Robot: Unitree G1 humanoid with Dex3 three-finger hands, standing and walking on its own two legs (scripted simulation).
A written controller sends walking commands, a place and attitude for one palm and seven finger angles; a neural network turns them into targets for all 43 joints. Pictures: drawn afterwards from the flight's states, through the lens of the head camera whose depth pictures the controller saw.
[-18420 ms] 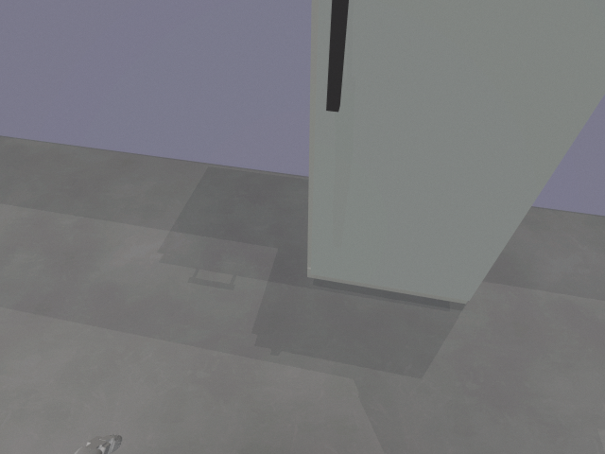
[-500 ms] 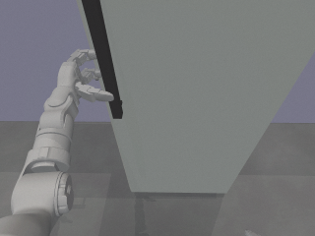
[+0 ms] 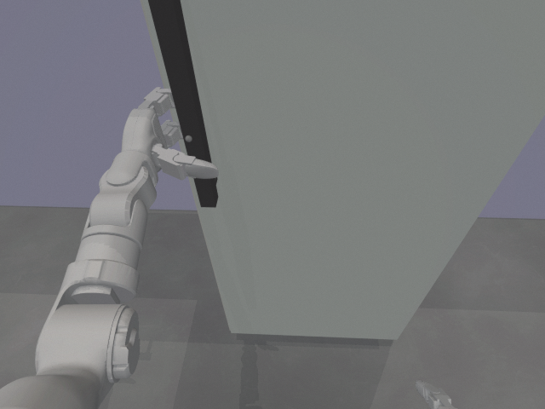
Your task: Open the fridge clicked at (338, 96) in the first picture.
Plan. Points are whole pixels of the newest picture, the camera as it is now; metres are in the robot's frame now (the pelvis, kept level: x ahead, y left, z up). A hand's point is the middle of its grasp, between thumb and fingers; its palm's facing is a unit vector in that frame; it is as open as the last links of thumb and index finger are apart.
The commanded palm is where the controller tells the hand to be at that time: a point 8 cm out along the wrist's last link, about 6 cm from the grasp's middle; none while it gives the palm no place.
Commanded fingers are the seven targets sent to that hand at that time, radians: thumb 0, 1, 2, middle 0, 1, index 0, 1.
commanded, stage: slide the fingers in behind the handle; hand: left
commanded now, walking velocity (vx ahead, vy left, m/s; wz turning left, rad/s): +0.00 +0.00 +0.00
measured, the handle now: (191, 96) +0.47 +0.14 +0.24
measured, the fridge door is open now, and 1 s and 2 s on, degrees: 0 0 0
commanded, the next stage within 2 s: grip the handle and tug to test in 1.02 s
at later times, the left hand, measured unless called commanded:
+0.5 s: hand (204, 139) +0.43 +0.12 +0.20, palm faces +0.00 -1.00 +0.01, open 14.0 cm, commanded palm +0.40 +0.17 +0.20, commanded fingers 0.00 -0.50 0.30 -0.30 -1.20 -0.30 -1.20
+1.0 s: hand (203, 141) +0.42 +0.12 +0.21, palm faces +0.00 -1.00 +0.02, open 14.0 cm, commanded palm +0.40 +0.17 +0.20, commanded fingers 0.00 -0.50 0.30 -0.30 -1.20 -0.30 -1.20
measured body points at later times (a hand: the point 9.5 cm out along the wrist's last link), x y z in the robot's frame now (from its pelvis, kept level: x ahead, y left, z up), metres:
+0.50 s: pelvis +0.00 +0.00 +0.00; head -0.01 -0.02 +0.45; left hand +0.42 +0.17 +0.21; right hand +0.13 -0.25 -0.11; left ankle +0.03 +0.11 -0.74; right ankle -0.03 -0.09 -0.74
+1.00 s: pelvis +0.00 -0.01 +0.00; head -0.02 -0.02 +0.45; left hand +0.41 +0.17 +0.21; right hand +0.13 -0.25 -0.11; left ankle +0.03 +0.11 -0.74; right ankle -0.03 -0.09 -0.74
